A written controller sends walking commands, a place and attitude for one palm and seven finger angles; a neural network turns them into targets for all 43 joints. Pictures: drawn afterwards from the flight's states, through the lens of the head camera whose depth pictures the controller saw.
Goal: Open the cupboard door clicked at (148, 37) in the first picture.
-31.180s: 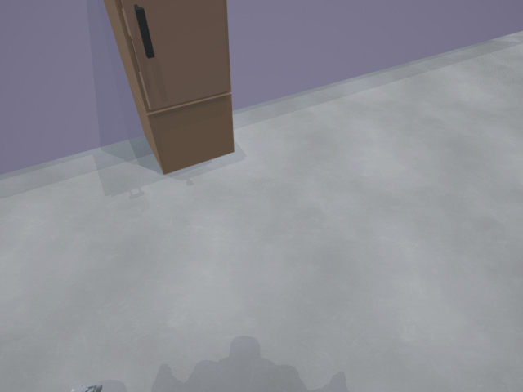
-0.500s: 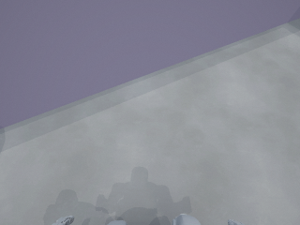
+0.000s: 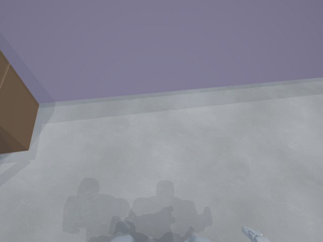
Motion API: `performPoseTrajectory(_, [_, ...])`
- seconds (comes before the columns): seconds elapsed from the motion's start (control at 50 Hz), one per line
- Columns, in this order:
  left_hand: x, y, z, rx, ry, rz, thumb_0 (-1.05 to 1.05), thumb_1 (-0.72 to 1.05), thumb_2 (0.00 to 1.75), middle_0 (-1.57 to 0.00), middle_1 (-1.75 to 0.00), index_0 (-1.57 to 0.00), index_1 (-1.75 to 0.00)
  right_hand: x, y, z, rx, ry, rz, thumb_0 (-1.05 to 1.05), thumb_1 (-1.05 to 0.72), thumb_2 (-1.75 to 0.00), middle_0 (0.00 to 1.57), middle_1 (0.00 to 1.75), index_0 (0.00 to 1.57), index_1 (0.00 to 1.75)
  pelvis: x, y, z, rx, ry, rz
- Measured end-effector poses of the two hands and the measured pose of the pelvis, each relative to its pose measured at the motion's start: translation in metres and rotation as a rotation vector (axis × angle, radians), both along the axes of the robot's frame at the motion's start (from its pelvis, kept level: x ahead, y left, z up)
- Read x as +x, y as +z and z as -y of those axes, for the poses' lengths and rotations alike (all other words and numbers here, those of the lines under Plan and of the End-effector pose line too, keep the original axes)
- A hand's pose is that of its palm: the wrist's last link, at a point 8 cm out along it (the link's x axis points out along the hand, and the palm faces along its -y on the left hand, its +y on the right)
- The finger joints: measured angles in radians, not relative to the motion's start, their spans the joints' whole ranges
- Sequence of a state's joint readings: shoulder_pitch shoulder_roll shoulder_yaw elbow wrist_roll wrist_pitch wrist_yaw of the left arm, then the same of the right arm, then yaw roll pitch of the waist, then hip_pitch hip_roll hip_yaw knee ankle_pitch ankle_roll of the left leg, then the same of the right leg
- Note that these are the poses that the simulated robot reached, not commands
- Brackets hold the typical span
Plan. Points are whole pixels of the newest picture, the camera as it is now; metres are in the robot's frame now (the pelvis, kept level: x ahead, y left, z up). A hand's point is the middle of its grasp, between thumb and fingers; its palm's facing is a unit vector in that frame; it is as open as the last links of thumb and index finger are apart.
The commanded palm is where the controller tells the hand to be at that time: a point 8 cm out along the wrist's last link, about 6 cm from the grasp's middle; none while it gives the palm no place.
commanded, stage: turn to face it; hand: left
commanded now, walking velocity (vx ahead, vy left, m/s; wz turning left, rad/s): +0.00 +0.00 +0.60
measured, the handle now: out of the picture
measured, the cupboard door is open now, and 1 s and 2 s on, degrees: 42 42 42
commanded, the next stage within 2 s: take the last steps up to it in 1.54 s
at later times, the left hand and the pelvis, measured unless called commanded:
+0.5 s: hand out of the picture +0.03 +0.16 -0.15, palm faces +0.29 -0.93 -0.24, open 7.4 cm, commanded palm none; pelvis +0.02 -0.04 +0.01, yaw +18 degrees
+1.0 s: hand out of the picture +0.00 +0.16 -0.14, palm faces +0.57 -0.77 -0.31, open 7.4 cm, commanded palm none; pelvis +0.05 -0.06 +0.01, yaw +36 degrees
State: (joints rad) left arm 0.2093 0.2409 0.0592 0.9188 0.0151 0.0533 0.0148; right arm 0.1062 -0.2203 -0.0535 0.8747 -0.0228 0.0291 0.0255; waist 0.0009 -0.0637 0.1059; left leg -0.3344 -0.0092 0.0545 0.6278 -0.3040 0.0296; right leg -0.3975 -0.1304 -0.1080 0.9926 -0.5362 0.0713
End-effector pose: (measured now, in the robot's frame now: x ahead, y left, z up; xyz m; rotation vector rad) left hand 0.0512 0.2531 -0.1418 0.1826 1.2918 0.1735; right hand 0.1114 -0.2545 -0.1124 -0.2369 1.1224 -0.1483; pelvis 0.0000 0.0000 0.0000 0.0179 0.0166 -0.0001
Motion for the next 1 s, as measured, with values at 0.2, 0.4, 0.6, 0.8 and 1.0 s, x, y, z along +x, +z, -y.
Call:
performPoseTrajectory(0.2, [0.015, 0.031, 0.004, 0.058, 0.082, 0.108, 0.0, 0.91, 0.9, -0.19, -0.3, -0.2, -0.3, -0.006, -0.007, 0.01, 0.027, 0.068, -0.099, 0.01, -0.9, -0.9, 0.2, 0.3, 0.2, 0.3, 0.005, 0.011, 0.024, -0.019, 0.111, -0.009])
performPoseTrajectory(0.4, [-0.014, 0.038, 0.039, 0.074, 0.18, 0.112, 0.0, 0.91, 0.9, -0.2, -0.3, -0.2, -0.3, 0.028, -0.012, 0.034, 0.036, 0.145, -0.135, 0.01, -0.9, -0.9, 0.2, 0.3, 0.2, 0.3, 0.012, 0.014, 0.048, 0.017, 0.245, 0.007])
performPoseTrajectory(0.6, [-0.074, -0.002, 0.036, -0.009, 0.359, 0.034, 0.0, 0.9, 0.9, -0.2, -0.3, -0.21, -0.3, 0.095, -0.005, -0.013, -0.013, 0.35, -0.024, 0.01, -0.9, -0.9, 0.2, 0.29, 0.2, 0.3, 0.016, -0.004, 0.032, -0.002, 0.382, -0.003])
performPoseTrajectory(0.8, [-0.074, 0.025, 0.023, 0.066, 0.468, 0.071, 0.0, 0.91, 0.9, -0.19, -0.3, -0.2, -0.3, 0.105, -0.005, -0.026, -0.003, 0.462, -0.085, 0.01, -0.9, -0.9, 0.2, 0.3, 0.2, 0.3, 0.026, 0.01, 0.046, -0.021, 0.492, -0.013])
performPoseTrajectory(1.0, [-0.081, 0.04, 0.06, 0.116, 0.573, 0.097, 0.0, 0.91, 0.9, -0.2, -0.3, -0.2, -0.3, 0.148, -0.019, -0.023, 0.019, 0.542, -0.138, 0.01, -0.9, -0.9, 0.2, 0.3, 0.2, 0.3, 0.048, 0.011, 0.062, 0.009, 0.631, -0.004])
